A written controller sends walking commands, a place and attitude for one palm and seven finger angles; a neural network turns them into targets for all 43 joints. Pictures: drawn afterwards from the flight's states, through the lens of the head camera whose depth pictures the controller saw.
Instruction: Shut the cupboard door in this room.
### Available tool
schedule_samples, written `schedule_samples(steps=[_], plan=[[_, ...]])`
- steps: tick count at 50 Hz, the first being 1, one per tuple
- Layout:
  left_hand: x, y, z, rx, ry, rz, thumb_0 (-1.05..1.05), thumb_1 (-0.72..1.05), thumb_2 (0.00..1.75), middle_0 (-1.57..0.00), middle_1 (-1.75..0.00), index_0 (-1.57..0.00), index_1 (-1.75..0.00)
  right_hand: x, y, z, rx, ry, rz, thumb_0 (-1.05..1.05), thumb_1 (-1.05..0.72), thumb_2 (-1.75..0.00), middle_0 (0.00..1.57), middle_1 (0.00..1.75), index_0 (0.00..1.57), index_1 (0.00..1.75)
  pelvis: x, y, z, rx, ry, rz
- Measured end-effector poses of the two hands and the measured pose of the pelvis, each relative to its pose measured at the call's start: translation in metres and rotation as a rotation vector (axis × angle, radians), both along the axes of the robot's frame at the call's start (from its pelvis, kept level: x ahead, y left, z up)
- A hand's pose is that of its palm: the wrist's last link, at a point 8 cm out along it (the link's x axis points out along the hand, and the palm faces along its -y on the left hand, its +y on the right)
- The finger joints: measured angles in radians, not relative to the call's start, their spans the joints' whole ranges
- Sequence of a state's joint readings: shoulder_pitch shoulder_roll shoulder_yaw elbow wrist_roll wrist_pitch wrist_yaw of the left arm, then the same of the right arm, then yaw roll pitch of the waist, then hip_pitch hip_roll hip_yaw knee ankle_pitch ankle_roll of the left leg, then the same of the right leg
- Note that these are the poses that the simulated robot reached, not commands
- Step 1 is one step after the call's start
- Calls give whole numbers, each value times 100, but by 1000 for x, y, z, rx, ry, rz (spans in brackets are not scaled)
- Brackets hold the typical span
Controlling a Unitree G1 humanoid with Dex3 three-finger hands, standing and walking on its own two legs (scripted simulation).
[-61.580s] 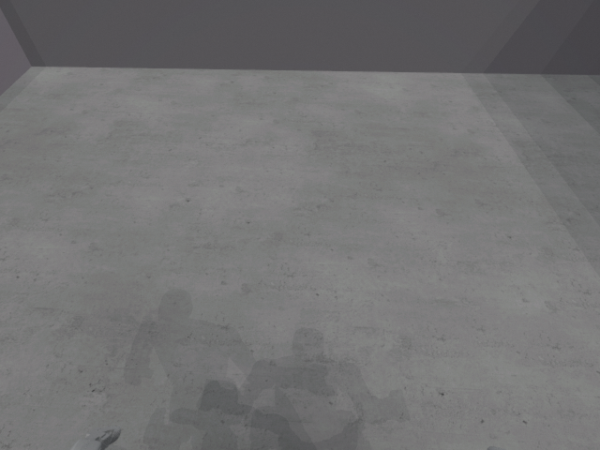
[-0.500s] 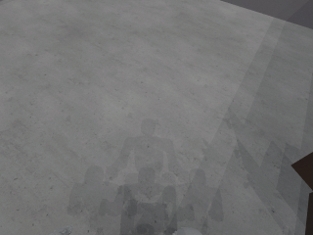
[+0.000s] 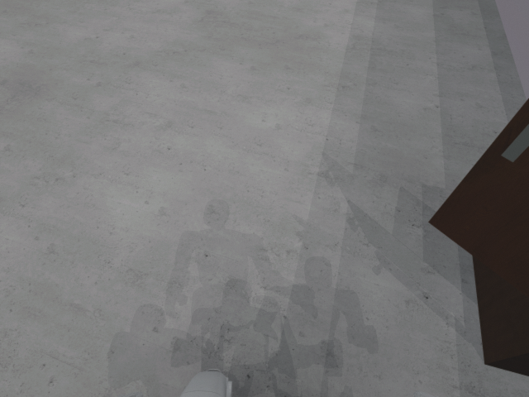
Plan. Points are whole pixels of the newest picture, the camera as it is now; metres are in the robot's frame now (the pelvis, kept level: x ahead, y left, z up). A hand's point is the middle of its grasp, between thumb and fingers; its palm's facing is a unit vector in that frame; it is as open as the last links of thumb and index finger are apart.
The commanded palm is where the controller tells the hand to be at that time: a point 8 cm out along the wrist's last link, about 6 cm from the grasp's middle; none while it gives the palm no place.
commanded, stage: turn to face it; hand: left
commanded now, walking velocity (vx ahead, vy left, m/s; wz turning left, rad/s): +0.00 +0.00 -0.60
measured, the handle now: out of the picture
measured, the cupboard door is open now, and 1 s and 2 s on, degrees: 56 56 56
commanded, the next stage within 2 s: take the last steps up to it in 1.26 s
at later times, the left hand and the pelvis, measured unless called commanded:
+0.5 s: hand (162, 360) +0.19 +0.20 -0.16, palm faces -0.29 -0.93 -0.24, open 7.4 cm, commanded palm none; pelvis +0.02 +0.02 +0.00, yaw -19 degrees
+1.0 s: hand (205, 352) +0.20 +0.13 -0.17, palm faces -0.51 -0.83 -0.22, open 7.4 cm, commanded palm none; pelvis +0.04 +0.00 +0.00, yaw -34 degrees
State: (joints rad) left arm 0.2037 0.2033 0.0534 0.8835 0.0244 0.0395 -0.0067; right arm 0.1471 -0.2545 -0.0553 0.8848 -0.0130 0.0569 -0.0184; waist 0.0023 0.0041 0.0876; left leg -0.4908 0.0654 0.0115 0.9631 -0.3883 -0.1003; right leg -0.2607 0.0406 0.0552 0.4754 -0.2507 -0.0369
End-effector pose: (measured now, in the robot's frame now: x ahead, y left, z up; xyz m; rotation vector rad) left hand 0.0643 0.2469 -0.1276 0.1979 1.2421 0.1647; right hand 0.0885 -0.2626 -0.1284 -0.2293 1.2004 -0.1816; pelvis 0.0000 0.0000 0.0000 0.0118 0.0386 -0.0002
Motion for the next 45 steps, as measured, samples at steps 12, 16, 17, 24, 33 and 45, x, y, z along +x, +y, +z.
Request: schedule_samples(steps=[12, 16, 17, 24, 33, 45], plan=[[38, 41, -24, -37, 42, -94, 1, 91, 89, -20, -29, -20, -30, -3, 45, 18, -43, -80, -68, 0, -91, -89, 20, 29, 21, 30, 13, 36, -5, -40, -6, -148], [64, 44, -14, -31, 21, -152, 1, 91, 89, -20, -29, -20, -30, -27, 49, 21, -38, -49, -129, 0, -91, -89, 21, 30, 21, 30, 16, 39, 2, -57, -8, -198], [70, 43, -11, -28, 15, -168, 1, 91, 89, -20, -29, -19, -30, -34, 49, 21, -35, -41, -150, 0, -91, -89, 21, 30, 21, 30, 16, 39, 3, -59, -9, -212], [121, 9, 0, -7, -35, -309, 1, 91, 90, -20, -29, -19, -30, -95, 36, 5, 0, 30, -309, 0, -91, -89, 21, 30, 21, 30, 18, 26, 0, -48, -17, -311], [158, -66, 11, 33, -136, -477, 1, 91, 89, -20, -29, -20, -30, -156, -2, -31, 48, 117, -483, 0, -91, -89, 20, 29, 20, 30, 15, -7, -14, -13, -27, -418], [149, -87, 5, 0, -29, -550, 1, 91, 89, -21, -30, -20, -30, -127, -16, -2, 20, -5, -548, 0, -91, -90, 20, 29, 20, 30, 24, -14, 1, 4, -6, -541]])
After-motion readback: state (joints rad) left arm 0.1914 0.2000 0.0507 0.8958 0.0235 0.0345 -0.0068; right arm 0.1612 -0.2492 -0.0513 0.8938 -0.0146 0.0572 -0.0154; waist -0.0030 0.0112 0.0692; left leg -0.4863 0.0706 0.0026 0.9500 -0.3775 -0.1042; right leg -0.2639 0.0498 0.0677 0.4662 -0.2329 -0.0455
